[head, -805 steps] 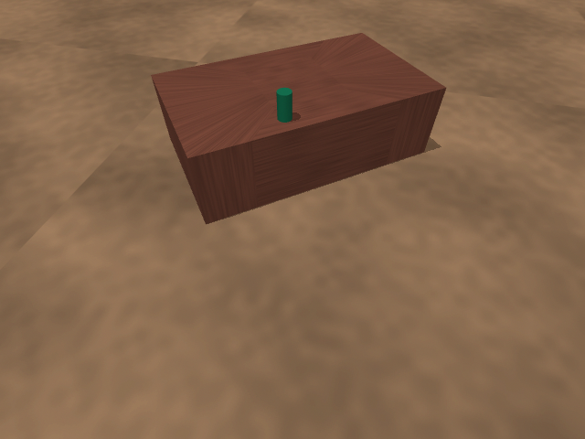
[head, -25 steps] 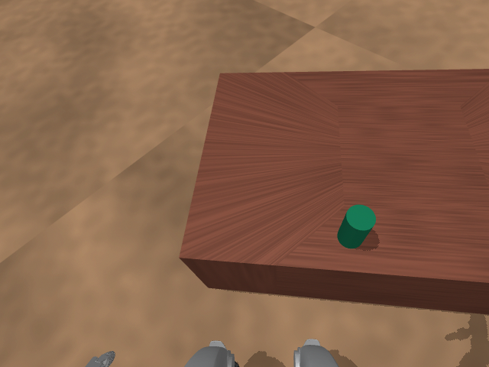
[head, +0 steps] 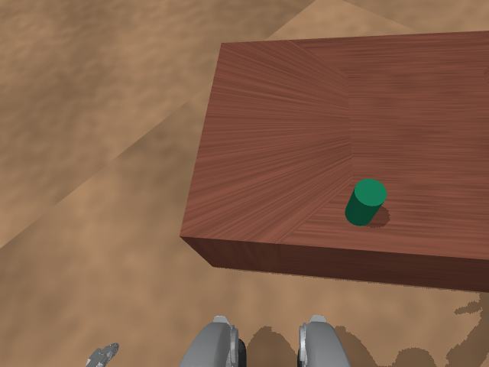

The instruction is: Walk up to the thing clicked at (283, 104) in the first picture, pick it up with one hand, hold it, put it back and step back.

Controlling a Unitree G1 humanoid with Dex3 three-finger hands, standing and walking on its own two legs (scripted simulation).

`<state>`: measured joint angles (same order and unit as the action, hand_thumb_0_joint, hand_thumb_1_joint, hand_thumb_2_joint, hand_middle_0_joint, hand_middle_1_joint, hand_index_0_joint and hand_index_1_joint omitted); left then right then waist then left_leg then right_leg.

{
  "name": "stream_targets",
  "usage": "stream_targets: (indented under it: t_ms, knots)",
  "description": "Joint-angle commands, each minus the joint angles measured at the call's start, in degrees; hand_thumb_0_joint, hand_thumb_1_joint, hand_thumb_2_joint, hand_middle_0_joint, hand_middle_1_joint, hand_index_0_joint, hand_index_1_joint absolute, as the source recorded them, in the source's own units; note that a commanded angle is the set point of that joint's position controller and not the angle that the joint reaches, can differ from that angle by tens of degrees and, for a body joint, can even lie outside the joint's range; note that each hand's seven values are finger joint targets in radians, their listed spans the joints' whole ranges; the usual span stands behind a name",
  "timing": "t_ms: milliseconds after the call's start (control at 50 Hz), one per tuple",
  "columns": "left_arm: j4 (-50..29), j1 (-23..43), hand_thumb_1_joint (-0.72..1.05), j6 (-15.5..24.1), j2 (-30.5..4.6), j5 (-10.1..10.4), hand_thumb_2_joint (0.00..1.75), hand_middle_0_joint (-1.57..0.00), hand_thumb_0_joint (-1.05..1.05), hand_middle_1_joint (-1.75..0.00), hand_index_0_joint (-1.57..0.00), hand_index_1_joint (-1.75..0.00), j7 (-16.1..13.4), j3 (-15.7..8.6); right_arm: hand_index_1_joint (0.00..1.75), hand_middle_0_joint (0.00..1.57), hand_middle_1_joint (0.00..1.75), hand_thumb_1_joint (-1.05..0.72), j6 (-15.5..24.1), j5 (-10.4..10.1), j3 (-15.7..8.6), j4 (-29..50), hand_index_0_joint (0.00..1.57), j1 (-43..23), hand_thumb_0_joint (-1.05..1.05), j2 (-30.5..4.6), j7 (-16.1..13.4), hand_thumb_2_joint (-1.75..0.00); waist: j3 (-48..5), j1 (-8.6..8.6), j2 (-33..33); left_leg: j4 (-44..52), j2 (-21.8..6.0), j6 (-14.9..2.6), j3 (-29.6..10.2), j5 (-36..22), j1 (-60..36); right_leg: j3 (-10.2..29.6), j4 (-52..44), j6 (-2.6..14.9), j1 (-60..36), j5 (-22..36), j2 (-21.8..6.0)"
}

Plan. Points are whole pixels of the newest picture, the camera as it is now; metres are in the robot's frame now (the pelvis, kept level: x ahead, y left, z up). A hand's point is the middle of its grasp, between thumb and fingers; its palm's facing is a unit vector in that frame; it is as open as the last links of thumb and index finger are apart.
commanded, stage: approach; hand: right
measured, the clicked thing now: (363, 203) +0.47 -0.22 -0.23
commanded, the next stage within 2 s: close in in 0.34 s
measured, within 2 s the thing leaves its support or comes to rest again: neither
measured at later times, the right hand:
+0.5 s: hand (410, 214) +0.43 -0.31 -0.20, palm faces +0.14 +0.99 +0.03, open 17.6 cm
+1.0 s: hand (373, 206) +0.45 -0.24 -0.21, palm faces +0.20 +0.98 +0.01, open 17.5 cm
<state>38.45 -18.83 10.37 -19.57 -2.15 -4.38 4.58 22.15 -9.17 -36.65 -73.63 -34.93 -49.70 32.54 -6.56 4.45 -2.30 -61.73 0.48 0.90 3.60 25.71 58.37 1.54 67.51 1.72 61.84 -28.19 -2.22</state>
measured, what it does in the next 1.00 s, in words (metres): lowers itself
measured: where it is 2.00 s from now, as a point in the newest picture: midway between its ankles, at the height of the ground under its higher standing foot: outside the picture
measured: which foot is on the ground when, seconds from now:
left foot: down 0.00-1.00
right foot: down 0.00-1.00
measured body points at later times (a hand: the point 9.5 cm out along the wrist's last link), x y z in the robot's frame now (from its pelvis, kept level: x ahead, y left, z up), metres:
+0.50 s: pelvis -0.05 +0.02 -0.22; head +0.16 -0.03 +0.18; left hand +0.07 +0.28 -0.33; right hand +0.42 -0.36 -0.20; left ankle +0.03 +0.14 -0.65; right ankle +0.03 -0.09 -0.65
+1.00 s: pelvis -0.05 +0.02 -0.22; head +0.15 -0.01 +0.18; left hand +0.03 +0.30 -0.34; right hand +0.44 -0.29 -0.21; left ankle +0.03 +0.14 -0.65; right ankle +0.03 -0.09 -0.65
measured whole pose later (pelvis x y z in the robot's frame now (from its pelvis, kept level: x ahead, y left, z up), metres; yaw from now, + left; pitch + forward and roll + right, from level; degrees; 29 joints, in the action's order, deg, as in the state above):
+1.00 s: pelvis -0.05 +0.02 -0.22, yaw +3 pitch +36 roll +5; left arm 36.8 -12.1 3.0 -17.0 -2.8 0.6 2.1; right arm 24.7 -7.3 -32.0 -58.3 -46.4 -31.8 14.2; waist -10.5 7.8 1.1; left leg -111.5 0.0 -0.8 4.8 36.9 110.2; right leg 3.7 114.9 0.6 112.7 -38.1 -2.4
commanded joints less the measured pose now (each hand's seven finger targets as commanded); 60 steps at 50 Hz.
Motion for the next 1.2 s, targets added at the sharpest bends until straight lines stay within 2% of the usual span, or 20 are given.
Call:
stream_targets:
  t_ms: [0,100,140,240,320,360,460,520,540,600,640,680,740,780,800,860,940,1000,1140,1180]
  knots:
    - [-3.5,-2.2,0.87,2.2,-9.9,-0.4,0.93,-0.19,0.0,-0.29,-0.18,-0.31,-0.6,-3.1,0.06,0.02,0.06,0.61,10.2,-5.4,-1.9,8.4,0.03,-12.0,0.0,-9.9,3.3,-0.09,-21.5,0.46,11.8,-7.1,1.6,-2.67,-0.2,-2.2,10.8,4.9,0.8,-1.1,-11.2,12.2,-1.3]
    - [-4.3,-1.1,0.88,1.4,-11.1,-0.6,0.92,-0.18,0.0,-0.29,-0.17,-0.3,-0.7,-2.6,0.04,0.04,0.04,0.57,14.8,-8.2,-7.3,14.6,0.04,-12.4,0.0,-14.0,5.3,-0.05,-30.9,-1.53,15.5,-18.8,1.5,-2.74,0.3,-3.4,19.5,5.8,11.6,-1.56,-6.1,19.1,-1.1]
    - [-3.8,-0.8,0.88,1.0,-11.5,-0.9,0.92,-0.18,0.0,-0.29,-0.17,-0.3,-0.9,-2.5,0.04,0.05,0.04,0.58,15.7,-8.1,-9.8,16.5,0.05,-16.8,0.0,-17.4,5.6,-0.04,-32.8,-1.21,16.6,-22.8,1.4,-2.81,0.6,-4.0,23.0,6.1,15.7,-1.61,-2.9,19.3,-0.9]
    - [-3.0,-0.5,0.89,0.4,-11.4,-2.4,0.91,-0.18,0.0,-0.29,-0.18,-0.29,-1.1,-2.4,0.04,0.05,0.04,0.55,15.1,-5.6,-11.8,17.6,0.05,-24.1,0.0,-20.7,5.3,-0.05,-40.1,-0.42,18.5,-29.5,1.3,-2.8,-0.1,-5.3,25.6,4.4,25.0,-1.61,3.5,17.0,-0.6]
    - [-2.9,-0.4,0.9,-0.4,-11.6,-3.2,0.9,-0.18,0.0,-0.29,-0.18,-0.29,-0.4,-2.8,0.05,0.04,0.05,0.55,11.8,-2.2,-9.6,18.1,0.04,-29.0,0.0,-19.3,3.3,-0.06,-43.8,0.4,21.4,-33.3,1.2,-2.88,0.1,-3.6,29.1,4.4,28.6,-1.71,6.3,13.8,-0.6]
    - [-3.0,-0.4,0.9,-0.7,-10.7,-3.5,0.91,-0.19,0.0,-0.29,-0.19,-0.3,0.4,-3.0,0.05,0.04,0.05,0.53,10.7,-1.7,-6.2,17.6,0.04,-30.3,0.0,-14.1,2.0,-0.06,-44.6,2.07,20.0,-34.8,1.4,-2.85,0.3,-3.1,29.3,3.6,31.5,-1.1,11.7,11.0,-0.3]
    - [-2.3,-0.4,0.89,-2.2,-10.0,-3.2,0.9,-0.19,0.0,-0.3,-0.2,-0.3,2.1,-3.1,0.04,0.05,0.04,0.54,9.5,-0.4,-4.8,21.8,0.05,-29.8,0.0,-12.1,-2.7,-0.04,-45.9,1.19,19.6,-39.0,1.2,-3.15,1.1,-2.1,32.5,3.3,34.9,-1.2,17.1,8.6,0.0]
    - [-3.9,0.5,0.89,-3.3,-10.8,-2.4,0.9,-0.19,0.0,-0.3,-0.19,-0.29,3.0,-4.6,0.04,0.05,0.04,0.55,8.2,-0.4,-5.2,24.3,0.05,-29.5,0.0,-10.3,-6.6,-0.03,-43.4,0.89,17.3,-40.0,1.0,-3.34,1.5,1.9,33.7,4.1,34.1,-1.12,21.4,2.1,0.2]
    - [-4.6,1.2,0.88,-3.7,-10.7,-2.0,0.9,-0.19,0.0,-0.29,-0.19,-0.29,3.3,-4.6,0.04,0.05,0.04,0.56,7.9,-0.5,-3.1,25.8,0.05,-29.9,0.0,-7.7,-7.4,-0.04,-42.5,0.89,18.1,-39.9,0.9,-3.46,1.5,4.2,35.2,4.5,32.8,-1.21,21.6,-1.4,0.4]
    - [-6.2,0.7,0.89,-4.6,-10.7,-1.2,0.89,-0.19,0.0,-0.29,-0.19,-0.29,3.7,-6.0,0.04,0.05,0.04,0.55,6.7,0.9,-3.2,32.6,0.05,-31.2,0.0,-8.8,-11.5,-0.03,-46.0,0.35,17.4,-38.2,0.8,-3.21,1.0,6.9,31.8,4.1,31.6,-0.74,21.4,-6.5,0.5]
    - [-6.1,1.6,0.9,-5.0,-10.0,-0.8,0.89,-0.19,0.0,-0.29,-0.19,-0.29,3.7,-6.4,0.04,0.05,0.04,0.53,5.6,1.1,0.9,31.7,0.05,-31.0,0.0,-3.4,-13.3,-0.03,-40.7,1.25,16.3,-37.1,1.0,-3.2,1.0,10.7,34.5,4.4,30.2,-0.48,24.3,-12.2,0.7]
    - [-5.5,1.0,0.9,-5.0,-9.7,-0.6,0.89,-0.19,0.0,-0.29,-0.19,-0.29,3.7,-6.8,0.04,0.05,0.04,0.54,5.5,1.2,1.3,33.5,0.04,-32.1,0.0,-3.1,-15.5,-0.03,-39.5,1.47,15.7,-36.9,1.1,-3.19,0.7,11.0,34.9,4.1,30.5,-0.27,25.9,-13.2,0.7]
    - [-4.8,0.1,0.89,-5.5,-8.7,-0.4,0.9,-0.19,0.0,-0.29,-0.19,-0.29,3.7,-6.5,0.04,0.06,0.04,0.49,5.5,1.6,0.1,33.3,0.05,-32.4,0.0,-3.9,-18.0,-0.03,-37.6,1.63,14.9,-37.1,1.1,-3.27,0.4,9.7,35.8,4.0,30.5,-0.14,26.1,-12.1,0.5]
    - [-4.5,0.3,0.9,-5.6,-8.1,-0.5,0.9,-0.19,0.0,-0.3,-0.19,-0.29,3.9,-6.4,0.04,0.05,0.04,0.51,5.5,1.5,2.3,26.2,0.04,-28.6,0.0,1.7,-18.4,-0.03,-32.4,2.84,11.9,-37.4,1.0,-3.29,0.6,9.4,37.3,4.1,31.0,0.07,29.1,-11.7,0.5]
    - [-4.3,0.5,0.89,-5.6,-6.6,-0.6,0.9,-0.19,0.0,-0.3,-0.19,-0.3,4.1,-5.7,0.04,0.06,0.04,0.49,5.7,1.5,5.1,25.2,0.05,-28.1,0.0,6.0,-18.2,-0.04,-30.4,3.78,10.8,-37.0,1.1,-3.26,0.7,9.5,37.9,3.5,31.5,0.33,30.8,-11.3,0.6]
    - [-4.6,-0.9,0.89,-6.0,-8.7,-0.8,0.9,-0.2,0.0,-0.3,-0.2,-0.3,4.0,-6.7,0.04,0.05,0.04,0.53,6.1,2.3,2.2,23.8,0.04,-26.5,0.0,0.7,-18.4,-0.04,-33.9,2.82,11.0,-36.8,0.7,-3.21,-0.3,6.2,33.9,2.1,33.2,0.41,30.5,-6.5,0.9]
    - [-4.7,-0.5,0.89,-6.3,-8.1,-0.7,0.9,-0.2,0.0,-0.3,-0.2,-0.3,4.4,-6.5,0.05,0.04,0.05,0.5,6.6,1.0,4.4,26.3,0.04,-28.9,0.0,5.3,-18.0,-0.06,-36.8,3.18,11.6,-36.9,0.5,-3.08,-0.4,2.5,32.0,1.9,33.9,0.39,28.1,-2.4,0.9]
    - [-4.9,-1.5,0.89,-6.8,-8.3,-0.7,0.9,-0.19,0.0,-0.3,-0.19,-0.3,4.5,-7.0,0.04,0.05,0.04,0.49,7.5,1.6,3.4,31.1,0.04,-31.3,0.0,2.8,-18.7,-0.05,-43.0,2.29,12.7,-37.3,0.4,-3.01,-0.6,-0.3,28.5,1.7,34.2,0.17,25.3,0.8,0.9]
    - [-3.9,-1.7,0.83,-8.2,-8.1,-1.5,0.95,-0.2,0.0,-0.29,-0.17,-0.31,4.8,-7.5,0.06,0.06,0.06,0.45,8.9,2.8,3.3,30.5,0.05,-30.6,0.0,4.4,-21.1,-0.09,-42.3,2.49,13.8,-39.1,0.3,-3.25,-0.2,-3.1,30.7,2.1,34.6,-0.4,23.1,4.9,0.8]
    - [-4.3,-1.3,0.83,-8.6,-8.0,-1.5,0.95,-0.2,0.0,-0.29,-0.17,-0.31,5.0,-7.5,0.07,0.07,0.07,0.44,8.6,3.2,4.7,28.1,0.06,-28.8,0.0,6.3,-21.3,-0.1,-40.8,3.06,12.4,-38.8,0.4,-3.18,-0.1,-2.5,31.6,2.0,34.8,-0.27,23.2,4.2,0.8]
